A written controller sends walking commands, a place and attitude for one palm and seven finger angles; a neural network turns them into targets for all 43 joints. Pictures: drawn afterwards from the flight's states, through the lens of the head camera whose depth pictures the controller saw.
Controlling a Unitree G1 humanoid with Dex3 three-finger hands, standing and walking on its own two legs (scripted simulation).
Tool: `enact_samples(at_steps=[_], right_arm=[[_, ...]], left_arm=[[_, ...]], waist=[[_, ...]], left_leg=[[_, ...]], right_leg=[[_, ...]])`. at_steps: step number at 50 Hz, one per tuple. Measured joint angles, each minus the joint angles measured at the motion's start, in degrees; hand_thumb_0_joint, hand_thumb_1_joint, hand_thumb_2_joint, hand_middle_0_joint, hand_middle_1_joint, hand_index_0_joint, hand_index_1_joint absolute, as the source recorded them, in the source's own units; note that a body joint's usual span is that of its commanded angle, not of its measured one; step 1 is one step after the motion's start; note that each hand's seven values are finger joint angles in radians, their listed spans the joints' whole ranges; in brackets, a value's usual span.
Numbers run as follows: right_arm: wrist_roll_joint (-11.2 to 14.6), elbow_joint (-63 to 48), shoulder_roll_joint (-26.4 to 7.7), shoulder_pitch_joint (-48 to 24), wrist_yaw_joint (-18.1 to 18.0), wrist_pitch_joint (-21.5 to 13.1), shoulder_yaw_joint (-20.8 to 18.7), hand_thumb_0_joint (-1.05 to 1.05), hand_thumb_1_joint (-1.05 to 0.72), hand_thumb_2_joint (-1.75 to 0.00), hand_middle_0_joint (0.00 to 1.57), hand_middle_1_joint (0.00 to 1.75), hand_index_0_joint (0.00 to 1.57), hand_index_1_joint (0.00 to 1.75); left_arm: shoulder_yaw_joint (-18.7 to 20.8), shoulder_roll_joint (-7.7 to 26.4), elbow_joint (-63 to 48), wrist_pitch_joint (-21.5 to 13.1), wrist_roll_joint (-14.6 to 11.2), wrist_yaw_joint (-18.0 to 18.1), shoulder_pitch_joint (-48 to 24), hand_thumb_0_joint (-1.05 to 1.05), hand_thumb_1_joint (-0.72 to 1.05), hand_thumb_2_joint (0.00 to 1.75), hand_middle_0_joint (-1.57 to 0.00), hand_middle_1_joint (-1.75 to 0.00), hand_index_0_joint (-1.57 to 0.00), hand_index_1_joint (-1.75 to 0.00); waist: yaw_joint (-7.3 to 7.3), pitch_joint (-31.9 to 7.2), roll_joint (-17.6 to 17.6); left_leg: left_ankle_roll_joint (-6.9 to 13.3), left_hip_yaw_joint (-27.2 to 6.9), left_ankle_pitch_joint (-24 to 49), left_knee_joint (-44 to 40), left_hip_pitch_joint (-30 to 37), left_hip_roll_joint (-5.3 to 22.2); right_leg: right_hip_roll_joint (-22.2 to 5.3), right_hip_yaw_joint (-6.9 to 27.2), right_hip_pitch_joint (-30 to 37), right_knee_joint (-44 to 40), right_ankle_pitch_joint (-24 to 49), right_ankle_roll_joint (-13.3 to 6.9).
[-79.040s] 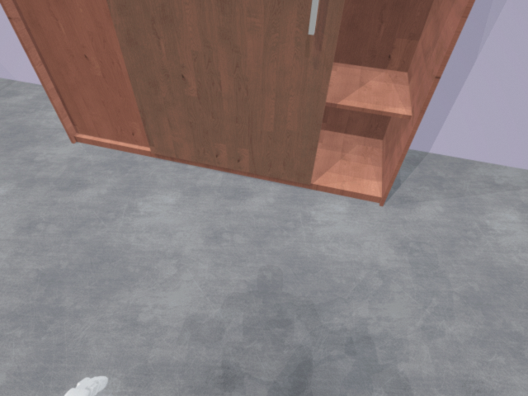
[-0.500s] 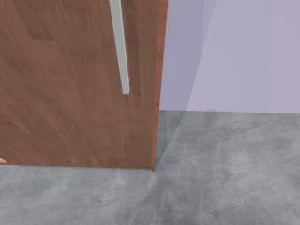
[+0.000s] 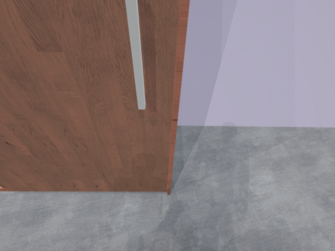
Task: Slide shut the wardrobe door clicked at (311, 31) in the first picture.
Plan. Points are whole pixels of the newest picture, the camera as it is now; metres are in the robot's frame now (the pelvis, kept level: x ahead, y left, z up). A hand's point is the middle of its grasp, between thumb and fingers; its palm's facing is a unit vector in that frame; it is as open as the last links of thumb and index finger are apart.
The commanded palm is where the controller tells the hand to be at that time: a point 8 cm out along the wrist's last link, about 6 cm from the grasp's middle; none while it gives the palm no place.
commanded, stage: come to a stop and stand still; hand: left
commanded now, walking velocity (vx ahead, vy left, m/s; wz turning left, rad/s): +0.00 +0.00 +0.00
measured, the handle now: (138, 55) +0.50 +0.11 +0.20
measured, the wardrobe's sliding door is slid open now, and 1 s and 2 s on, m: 0.00 0.00 0.00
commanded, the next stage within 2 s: look again from close up in 0.82 s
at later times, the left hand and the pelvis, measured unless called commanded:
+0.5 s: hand out of the picture +0.05 +0.19 -0.17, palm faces +0.01 -0.96 -0.27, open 7.4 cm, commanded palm none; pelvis +0.02 -0.01 -0.01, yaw -1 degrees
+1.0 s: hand out of the picture +0.05 +0.17 -0.17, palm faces +0.01 -0.97 -0.24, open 7.4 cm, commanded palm none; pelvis +0.01 -0.03 +0.00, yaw -1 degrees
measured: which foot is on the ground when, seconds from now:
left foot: down 0.00-1.00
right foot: down 0.00-1.00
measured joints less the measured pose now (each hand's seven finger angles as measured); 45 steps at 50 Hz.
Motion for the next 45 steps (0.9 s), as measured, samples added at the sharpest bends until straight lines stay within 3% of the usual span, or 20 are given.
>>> enact_samples(at_steps=[6, 13, 45], right_arm=[[-0.3, -4.0, -0.9, 2.1, 0.5, -1.6, -0.1, 0.0, -0.9, -0.9, 0.2, 0.3, 0.2, 0.3], [-0.4, -5.0, -1.4, 3.2, 0.1, -2.0, 0.2, 0.01, -0.92, -0.9, 0.2, 0.3, 0.2, 0.3], [-0.4, -1.6, -3.3, -0.2, -0.1, -2.1, 0.1, 0.0, -0.9, -0.9, 0.2, 0.3, 0.2, 0.3]], left_arm=[[-1.3, -1.2, -1.7, -1.7, -0.1, 0.6, 1.5, 0.0, 0.91, 0.9, -0.2, -0.3, -0.2, -0.3], [-1.3, -1.2, -2.8, -1.7, -0.2, 0.3, 2.2, 0.0, 0.91, 0.9, -0.2, -0.3, -0.2, -0.3], [-0.5, 1.0, -2.5, -1.7, -0.3, -0.5, -0.1, 0.0, 0.91, 0.9, -0.2, -0.3, -0.2, -0.3]], waist=[[-0.87, -1.8, 1.9], [-0.76, -3.3, 3.3], [-0.34, -1.5, 1.1]], left_leg=[[0.3, 0.0, -3.5, 5.7, -2.6, 0.0], [0.5, 0.5, -4.5, 5.6, -0.7, -0.8], [-2.2, -0.1, -1.7, 0.9, 1.2, 1.9]], right_leg=[[-0.2, 0.1, -2.3, 5.0, -3.1, 0.1], [-0.9, 0.7, -1.7, 7.6, -5.4, 0.4], [1.8, -0.2, -0.8, 4.8, -3.7, -2.4]])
